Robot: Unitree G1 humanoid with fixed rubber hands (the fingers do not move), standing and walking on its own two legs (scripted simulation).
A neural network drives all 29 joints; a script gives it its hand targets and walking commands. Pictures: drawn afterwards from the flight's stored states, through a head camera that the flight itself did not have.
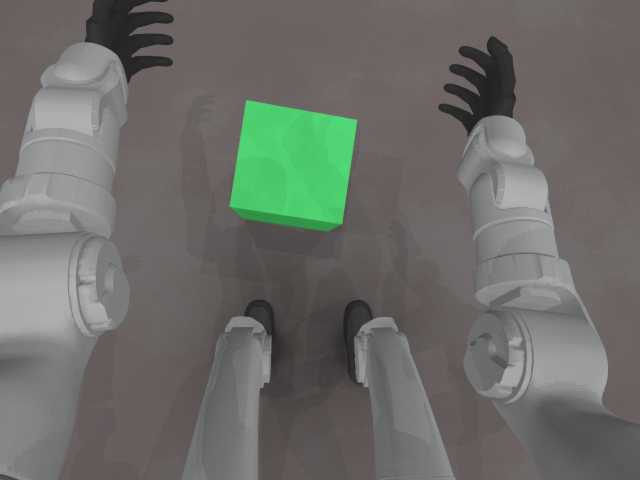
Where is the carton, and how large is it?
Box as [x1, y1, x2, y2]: [230, 100, 356, 231]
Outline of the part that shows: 246,100 230,207 243,218 327,231 341,224 356,120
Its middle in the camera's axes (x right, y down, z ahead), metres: -0.05 -0.15 +0.84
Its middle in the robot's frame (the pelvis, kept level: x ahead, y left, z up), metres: +0.52 +0.02 -0.52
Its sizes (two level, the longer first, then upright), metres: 0.210 0.200 0.250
